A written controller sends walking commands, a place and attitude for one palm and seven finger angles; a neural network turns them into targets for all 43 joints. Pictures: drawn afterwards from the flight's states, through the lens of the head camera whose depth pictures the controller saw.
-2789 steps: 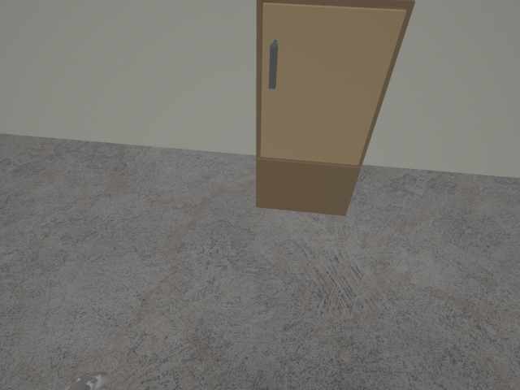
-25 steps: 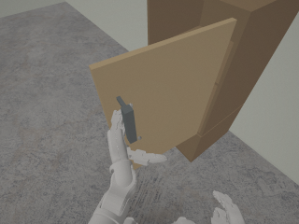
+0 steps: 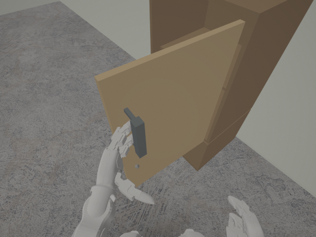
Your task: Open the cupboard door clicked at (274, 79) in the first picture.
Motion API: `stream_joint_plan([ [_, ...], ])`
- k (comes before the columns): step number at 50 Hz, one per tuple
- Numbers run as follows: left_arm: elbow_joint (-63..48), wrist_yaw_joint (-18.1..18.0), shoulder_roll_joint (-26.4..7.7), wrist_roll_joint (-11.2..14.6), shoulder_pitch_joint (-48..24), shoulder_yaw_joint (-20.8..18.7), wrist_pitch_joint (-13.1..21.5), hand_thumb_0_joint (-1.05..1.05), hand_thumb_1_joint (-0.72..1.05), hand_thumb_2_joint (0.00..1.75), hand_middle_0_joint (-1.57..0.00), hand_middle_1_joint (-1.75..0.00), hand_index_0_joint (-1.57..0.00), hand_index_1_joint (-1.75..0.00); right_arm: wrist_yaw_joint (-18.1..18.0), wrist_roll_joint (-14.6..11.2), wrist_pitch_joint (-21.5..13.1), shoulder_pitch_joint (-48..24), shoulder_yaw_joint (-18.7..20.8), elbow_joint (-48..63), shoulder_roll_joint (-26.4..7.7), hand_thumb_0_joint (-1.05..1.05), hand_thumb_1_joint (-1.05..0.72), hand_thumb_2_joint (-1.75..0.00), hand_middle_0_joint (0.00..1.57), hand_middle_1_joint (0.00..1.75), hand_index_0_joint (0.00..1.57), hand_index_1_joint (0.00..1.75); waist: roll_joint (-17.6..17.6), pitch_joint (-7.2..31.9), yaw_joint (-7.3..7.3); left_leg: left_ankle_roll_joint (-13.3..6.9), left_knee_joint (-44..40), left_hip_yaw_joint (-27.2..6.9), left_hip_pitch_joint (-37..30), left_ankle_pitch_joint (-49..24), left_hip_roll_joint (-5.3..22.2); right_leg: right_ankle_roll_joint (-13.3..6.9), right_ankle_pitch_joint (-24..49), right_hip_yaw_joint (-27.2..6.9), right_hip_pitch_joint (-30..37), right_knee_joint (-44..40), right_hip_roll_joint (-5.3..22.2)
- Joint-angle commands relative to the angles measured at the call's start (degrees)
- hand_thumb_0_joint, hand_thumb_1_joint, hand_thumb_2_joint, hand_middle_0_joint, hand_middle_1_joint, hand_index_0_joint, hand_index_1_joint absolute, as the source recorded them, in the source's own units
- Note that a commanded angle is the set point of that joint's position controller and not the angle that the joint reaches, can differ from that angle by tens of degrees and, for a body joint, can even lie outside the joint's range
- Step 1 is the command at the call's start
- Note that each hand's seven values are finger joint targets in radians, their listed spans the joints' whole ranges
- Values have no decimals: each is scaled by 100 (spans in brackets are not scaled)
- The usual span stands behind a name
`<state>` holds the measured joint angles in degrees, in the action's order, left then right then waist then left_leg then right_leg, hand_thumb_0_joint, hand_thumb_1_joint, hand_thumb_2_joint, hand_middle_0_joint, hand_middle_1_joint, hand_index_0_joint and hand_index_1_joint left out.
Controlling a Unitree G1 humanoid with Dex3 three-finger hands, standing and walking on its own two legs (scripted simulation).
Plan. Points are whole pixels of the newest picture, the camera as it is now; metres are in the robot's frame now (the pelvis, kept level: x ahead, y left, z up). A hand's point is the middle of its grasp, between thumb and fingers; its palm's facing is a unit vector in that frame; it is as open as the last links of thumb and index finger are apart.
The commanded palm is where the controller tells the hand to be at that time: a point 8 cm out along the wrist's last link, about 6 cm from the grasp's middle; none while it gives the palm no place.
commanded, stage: slide the hand sideways off the handle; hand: left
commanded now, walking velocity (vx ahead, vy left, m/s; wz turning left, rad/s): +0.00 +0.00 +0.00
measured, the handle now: (134, 133) +0.35 +0.08 +0.08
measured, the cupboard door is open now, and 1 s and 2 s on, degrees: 86 86 86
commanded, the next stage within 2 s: draw the hand back to the body in 0.66 s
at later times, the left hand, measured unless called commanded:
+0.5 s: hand (112, 181) +0.24 +0.12 +0.06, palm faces -0.04 -1.00 -0.05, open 16.3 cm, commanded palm +0.21 +0.18 +0.07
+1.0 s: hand (87, 179) +0.22 +0.16 +0.09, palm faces -0.03 -1.00 -0.09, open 16.3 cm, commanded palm +0.19 +0.22 +0.10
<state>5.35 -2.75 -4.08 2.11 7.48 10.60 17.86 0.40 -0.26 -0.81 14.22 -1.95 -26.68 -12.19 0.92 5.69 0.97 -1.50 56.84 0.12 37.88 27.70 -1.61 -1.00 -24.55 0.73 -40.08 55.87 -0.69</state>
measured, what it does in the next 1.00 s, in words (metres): stands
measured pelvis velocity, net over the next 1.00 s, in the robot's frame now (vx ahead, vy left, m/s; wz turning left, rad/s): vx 0.02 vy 0.00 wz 0.02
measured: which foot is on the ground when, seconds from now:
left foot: down 0.00-1.00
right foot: down 0.00-1.00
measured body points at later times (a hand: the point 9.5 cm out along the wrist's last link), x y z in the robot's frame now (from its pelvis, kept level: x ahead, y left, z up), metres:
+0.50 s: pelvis +0.02 -0.01 -0.01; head +0.06 -0.02 +0.44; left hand +0.23 +0.17 +0.07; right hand +0.20 -0.23 -0.08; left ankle +0.01 +0.10 -0.68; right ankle +0.04 -0.11 -0.68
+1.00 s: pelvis +0.02 +0.00 +0.00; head +0.04 -0.01 +0.45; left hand +0.22 +0.21 +0.10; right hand +0.19 -0.22 -0.07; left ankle +0.01 +0.10 -0.68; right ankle +0.04 -0.11 -0.68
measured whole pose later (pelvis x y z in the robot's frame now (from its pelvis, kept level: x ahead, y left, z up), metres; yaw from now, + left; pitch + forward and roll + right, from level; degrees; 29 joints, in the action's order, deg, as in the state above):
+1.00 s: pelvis +0.02 +0.00 +0.00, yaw +1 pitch +9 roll -2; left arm -15.6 9.5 -13.9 12.8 27.4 -4.3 14.1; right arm -3.5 -2.5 -4.5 16.6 -2.7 -24.5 -13.1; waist 3.1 7.9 0.5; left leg -1.1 59.1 -2.2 38.0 30.3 -1.0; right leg -1.2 -26.6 3.0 -38.8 56.1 -1.4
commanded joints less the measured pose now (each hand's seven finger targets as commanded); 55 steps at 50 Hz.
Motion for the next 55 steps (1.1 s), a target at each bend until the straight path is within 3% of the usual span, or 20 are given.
stream_joint_plan([
  [1, -1800, 6, -150, 108, -454, -264, 374, 0, -50, 30, -15, -30, -15, -30, -12, -22, -294, -436, 286, 1040, -603, 0, -90, -90, 20, 30, 20, 30, -140, 1147, -90, 66, -939, -169, -356, -1080, 82, -163, 986, 112, 925, -764, -8],
  [8, -2253, 251, -261, 229, 180, -271, 325, 0, -50, 30, -15, -30, -15, -30, -114, -45, -402, -343, 292, 1087, -629, 0, -90, -90, 20, 30, 20, 30, -307, 1098, 24, 49, -768, -208, -305, -1157, 64, -106, 1177, 132, 806, -694, -8],
  [16, -2522, 569, -715, 429, 1008, -830, 268, 0, -50, 30, -15, -30, -15, -30, -190, -63, -471, -281, 298, 1141, -640, 0, -90, -90, 20, 30, 20, 30, -355, 1211, -85, 39, -617, -162, -85, -1247, 7, -86, 1357, 31, 1011, -667, 1],
  [17, -2543, 621, -654, 471, 1073, -788, 258, 0, -50, 30, -15, -30, -15, -30, -198, -67, -480, -321, 287, 1167, -623, 0, -90, -90, 20, 30, 20, 30, -349, 1126, -76, 39, -601, -134, -45, -1211, -3, -65, 1370, 0, 1008, -694, 20],
  [21, -2621, 753, -967, 599, 1358, -1178, 273, 0, -50, 30, -15, -30, -15, -30, -245, -79, -503, -270, 298, 1156, -656, 0, -90, -90, 20, 30, 20, 30, -364, 1096, -78, 41, -510, -121, 98, -1198, -14, -47, 1397, -83, 1070, -726, 20],
  [22, -2686, 805, -858, 638, 1334, -1101, 288, 0, -50, 30, -15, -30, -15, -30, -248, -81, -523, -300, 291, 1179, -634, 0, -90, -90, 20, 30, 20, 30, -310, 1074, -53, 42, -491, -111, 99, -1175, -17, -30, 1378, -77, 1005, -716, 29],
  [23, -2659, 834, -989, 691, 1345, -1246, 296, 0, -50, 30, -15, -30, -15, -30, -263, -82, -534, -261, 291, 1157, -651, 0, -90, -90, 20, 30, 20, 30, -252, 1016, -49, 51, -470, -116, 147, -1117, -19, -24, 1323, -106, 970, -737, 36],
  [27, -2860, 1068, -957, 820, 1527, -1187, 413, 0, -50, 30, -15, -30, -15, -30, -279, -101, -618, -249, 306, 1173, -692, 0, -90, -90, 20, 30, 20, 30, -99, 1092, -1, 50, -408, -142, 102, -1190, -24, -26, 1368, -85, 901, -680, 25],
  [30, -2978, 1234, -1124, 905, 1455, -1288, 457, 0, -50, 30, -15, -30, -15, -30, -317, -103, -685, -208, 325, 1154, -740, 0, -90, -90, 20, 30, 20, 30, -50, 1180, 40, 48, -341, -167, 107, -1163, -20, -14, 1299, -89, 819, -646, 22],
  [34, -2893, 1360, -1093, 1029, 1687, -1341, 422, 0, -50, 30, -15, -30, -15, -30, -334, -109, -721, -209, 330, 1181, -747, 0, -90, -90, 20, 30, 20, 30, -216, 1118, 30, 57, -299, -177, 280, -1109, -30, 13, 1221, -116, 851, -666, 43],
  [38, -2879, 1262, -1123, 990, 1509, -1352, 351, 0, -50, 30, -15, -30, -15, -30, -347, -113, -752, -215, 331, 1182, -766, 0, -90, -90, 20, 30, 20, 30, -91, 992, 48, 56, -325, -207, 256, -917, -10, -26, 766, -31, 578, -653, 8],
  [41, -3331, 1137, -1592, 975, 1445, -1756, 303, 0, -50, 30, -15, -30, -15, -30, -386, -126, -740, -223, 323, 1240, -789, 0, -90, -90, 20, 30, 20, 30, -14, 1270, -73, 37, -470, -211, 83, -1007, -5, -53, 770, -66, 902, -724, -10],
  [44, -3473, 1102, -1591, 1061, 1650, -1900, 166, 0, -50, 30, -15, -30, -15, -30, -408, -174, -729, -210, 289, 1279, -719, 0, -90, -90, 20, 30, 20, 30, 37, 1311, -108, 33, -617, -180, -99, -1123, -2, -32, 976, -32, 1119, -829, -17],
  [49, -3253, 1301, -1376, 1241, 1886, -1768, -211, 0, -50, 30, -15, -30, -15, -30, -429, -245, -752, -261, 220, 1244, -757, 0, -90, -90, 20, 30, 20, 30, 74, 732, -29, 60, -901, -248, -245, -1063, 51, -16, 900, 145, 1045, -1032, -66],
  [53, -3353, 1463, -1603, 1344, 1976, -1996, -469, 0, -50, 30, -15, -30, -15, -30, -465, -259, -814, -273, 208, 1244, -784, 0, -90, -90, 20, 30, 20, 30, -54, 653, -63, 55, -1052, -281, -389, -1088, 81, -6, 890, 184, 1176, -1172, -57],
  [55, -3576, 1495, -1714, 1363, 1794, -2100, -503, 0, -50, 30, -15, -30, -15, -30, -480, -258, -854, -283, 190, 1253, -796, 0, -90, -90, 20, 30, 20, 30, 61, 630, -75, 60, -1148, -308, -507, -1108, 90, -17, 867, 218, 1205, -1201, -67],
])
